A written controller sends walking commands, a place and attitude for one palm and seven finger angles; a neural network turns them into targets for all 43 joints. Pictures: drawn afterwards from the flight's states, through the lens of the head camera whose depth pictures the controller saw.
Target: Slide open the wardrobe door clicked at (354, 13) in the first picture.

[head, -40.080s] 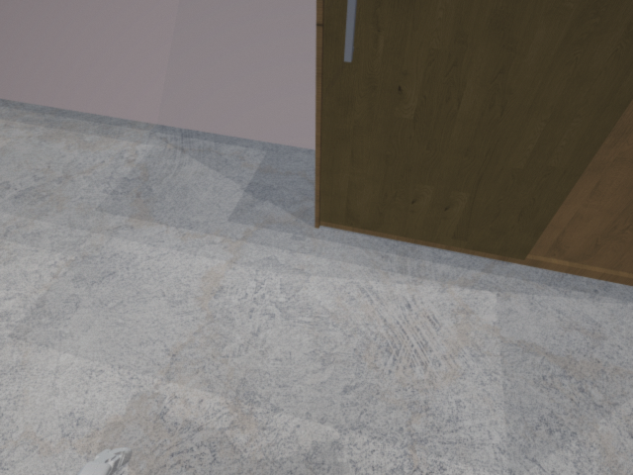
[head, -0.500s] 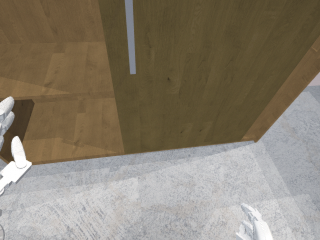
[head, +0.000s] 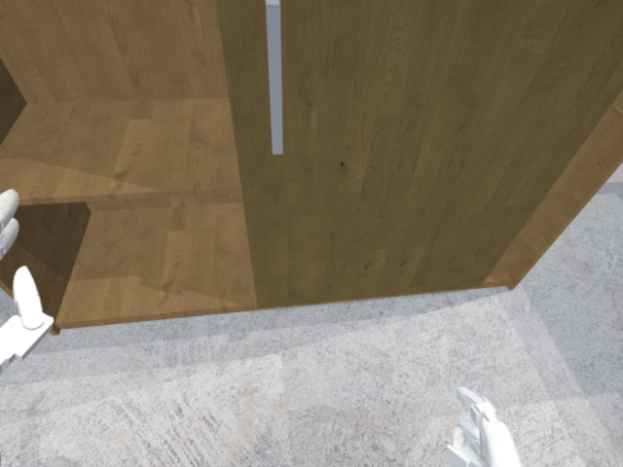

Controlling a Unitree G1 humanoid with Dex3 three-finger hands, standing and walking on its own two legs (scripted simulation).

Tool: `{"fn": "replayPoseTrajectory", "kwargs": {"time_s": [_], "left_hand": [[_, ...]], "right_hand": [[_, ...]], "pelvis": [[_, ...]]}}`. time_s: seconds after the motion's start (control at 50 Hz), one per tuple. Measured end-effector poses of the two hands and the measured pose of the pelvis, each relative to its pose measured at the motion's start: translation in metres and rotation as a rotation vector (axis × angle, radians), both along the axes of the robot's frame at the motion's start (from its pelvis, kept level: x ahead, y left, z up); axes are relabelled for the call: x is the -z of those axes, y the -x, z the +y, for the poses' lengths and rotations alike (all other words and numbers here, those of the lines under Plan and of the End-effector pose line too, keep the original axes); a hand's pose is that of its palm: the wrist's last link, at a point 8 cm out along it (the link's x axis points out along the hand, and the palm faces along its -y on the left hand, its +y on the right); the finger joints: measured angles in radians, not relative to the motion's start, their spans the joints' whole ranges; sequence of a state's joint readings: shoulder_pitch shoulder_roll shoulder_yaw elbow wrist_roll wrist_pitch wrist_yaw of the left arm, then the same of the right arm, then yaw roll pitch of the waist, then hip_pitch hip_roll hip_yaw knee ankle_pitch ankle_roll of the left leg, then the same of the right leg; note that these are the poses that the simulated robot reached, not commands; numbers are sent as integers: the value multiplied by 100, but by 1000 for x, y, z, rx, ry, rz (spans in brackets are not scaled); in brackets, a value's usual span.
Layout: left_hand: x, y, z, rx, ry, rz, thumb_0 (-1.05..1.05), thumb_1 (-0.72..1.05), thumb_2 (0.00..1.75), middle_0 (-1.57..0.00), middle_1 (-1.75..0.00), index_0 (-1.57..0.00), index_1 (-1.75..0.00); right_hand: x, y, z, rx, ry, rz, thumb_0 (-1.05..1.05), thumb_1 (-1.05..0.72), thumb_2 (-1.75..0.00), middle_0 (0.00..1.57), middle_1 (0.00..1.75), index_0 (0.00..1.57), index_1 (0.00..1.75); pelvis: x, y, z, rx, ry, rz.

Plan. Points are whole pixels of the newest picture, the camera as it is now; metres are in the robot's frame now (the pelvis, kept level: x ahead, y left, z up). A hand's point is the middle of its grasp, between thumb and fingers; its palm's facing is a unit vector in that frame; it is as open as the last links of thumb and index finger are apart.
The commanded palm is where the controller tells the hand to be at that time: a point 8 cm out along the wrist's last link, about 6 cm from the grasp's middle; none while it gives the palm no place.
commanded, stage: stop stepping back and stand still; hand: left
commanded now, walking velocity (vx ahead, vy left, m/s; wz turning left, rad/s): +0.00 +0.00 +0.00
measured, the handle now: (274, 82) +0.69 +0.12 +0.14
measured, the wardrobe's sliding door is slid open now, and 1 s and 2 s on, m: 0.67 0.67 0.67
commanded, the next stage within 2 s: let the arm hang, fingers relaxed in 0.52 s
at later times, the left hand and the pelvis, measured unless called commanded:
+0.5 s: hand out of the picture +0.16 +0.28 +0.16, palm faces +0.45 -0.79 -0.42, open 7.4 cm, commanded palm +0.09 +0.32 +0.18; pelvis -0.04 +0.02 +0.00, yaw +0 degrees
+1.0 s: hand out of the picture -0.01 +0.19 -0.18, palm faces +0.02 -0.99 -0.17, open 7.0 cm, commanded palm none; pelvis -0.06 +0.00 -0.01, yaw +2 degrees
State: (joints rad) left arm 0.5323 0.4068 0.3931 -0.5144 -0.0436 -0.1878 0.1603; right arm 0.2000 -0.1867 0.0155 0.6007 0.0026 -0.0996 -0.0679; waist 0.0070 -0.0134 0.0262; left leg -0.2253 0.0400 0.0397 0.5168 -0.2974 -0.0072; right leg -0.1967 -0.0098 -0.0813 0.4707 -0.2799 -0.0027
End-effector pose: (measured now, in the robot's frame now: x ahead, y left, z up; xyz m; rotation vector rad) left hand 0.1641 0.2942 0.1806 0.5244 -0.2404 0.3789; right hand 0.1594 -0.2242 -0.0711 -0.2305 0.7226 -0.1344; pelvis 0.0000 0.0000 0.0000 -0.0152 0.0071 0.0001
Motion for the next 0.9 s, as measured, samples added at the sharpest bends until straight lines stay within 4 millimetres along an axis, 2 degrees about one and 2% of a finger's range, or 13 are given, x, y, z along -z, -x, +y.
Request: {"fn": "replayPoseTrajectory", "kwargs": {"time_s": [0.1, 0.26, 0.34, 0.5, 0.62, 0.64, 0.66, 0.7, 0.74, 0.78, 0.82, 0.86, 0.9], "left_hand": [[-7, 18, 11, -20, -20, -12, 1, 89, 90, -21, -30, -21, -30], [21, 43, 25, -76, 72, 69, 1, 89, 90, -21, -30, -21, -30], [21, 47, 24, -68, 81, 46, 2, 89, 90, -21, -30, -21, -30], [1, 50, 24, -37, 10, -19, 2, 89, 90, -21, -30, -21, -30], [9, 50, 26, -53, 25, 26, 1, 89, 90, -21, -30, -21, -30], [18, 47, 27, -45, 30, 50, 1, 89, 90, -20, -30, -21, -30], [37, 42, 29, -37, 49, 123, 1, 90, 90, -20, -30, -21, -30], [90, 33, 31, -46, 120, 360, 0, 90, 90, -20, -30, -20, -30], [151, 36, 26, -61, 194, 627, 0, 90, 90, -19, -30, -20, -30], [207, 54, 11, -65, 262, 872, 0, 91, 90, -19, -30, -20, -30], [252, 81, -11, -59, 333, 1069, 1, 91, 90, -19, -30, -20, -30], [288, 110, -34, -54, 415, 1220, 1, 91, 90, -19, -30, -20, -30], [315, 139, -58, -48, 499, 1342, 1, 91, 90, -20, -30, -20, -30]], "right_hand": [[-3, 16, 5, 6, -16, -28, 1, -90, -90, 21, 30, 20, 30], [-1, 48, 4, 10, 19, 11, 1, -90, -90, 21, 30, 20, 30], [-2, 59, 4, 5, 40, 27, 1, -90, -90, 20, 30, 20, 30], [-2, 63, 10, 9, 17, -2, 1, -90, -90, 20, 30, 20, 30], [0, 58, 14, 7, -3, -7, 1, -90, -90, 20, 30, 20, 30], [3, 57, 13, -10, -14, -10, 1, -90, -90, 20, 30, 20, 30], [9, 56, 12, -37, -22, 10, 1, -90, -90, 20, 30, 20, 30], [23, 55, 6, -71, -28, 76, 0, -90, -90, 21, 30, 20, 30], [35, 58, -2, -66, -28, 127, 0, -90, -90, 21, 30, 20, 30], [44, 66, -10, -43, -25, 171, 0, -90, -90, 21, 30, 20, 30], [50, 80, -17, -17, -17, 223, 0, -90, -90, 21, 30, 20, 30], [52, 100, -23, 6, 1, 295, 0, -90, -90, 20, 30, 20, 30], [54, 123, -27, 27, 22, 381, 0, -90, -90, 20, 30, 20, 30]], "pelvis": [[-2, 14, 5, 4, 7, -7], [-4, 33, 13, 0, 10, -13], [-4, 41, 16, -3, 9, -20], [-4, 45, 18, -2, 7, -25], [-5, 43, 18, 2, 9, -19], [-4, 43, 18, -5, 9, -12], [-2, 44, 19, -14, 8, -6], [1, 48, 21, -22, 4, 2], [5, 52, 22, -20, -4, 6], [8, 55, 21, -15, -11, 5], [9, 56, 18, -13, -16, 3], [10, 57, 14, -18, -20, -1], [10, 57, 11, -23, -19, -6]]}}
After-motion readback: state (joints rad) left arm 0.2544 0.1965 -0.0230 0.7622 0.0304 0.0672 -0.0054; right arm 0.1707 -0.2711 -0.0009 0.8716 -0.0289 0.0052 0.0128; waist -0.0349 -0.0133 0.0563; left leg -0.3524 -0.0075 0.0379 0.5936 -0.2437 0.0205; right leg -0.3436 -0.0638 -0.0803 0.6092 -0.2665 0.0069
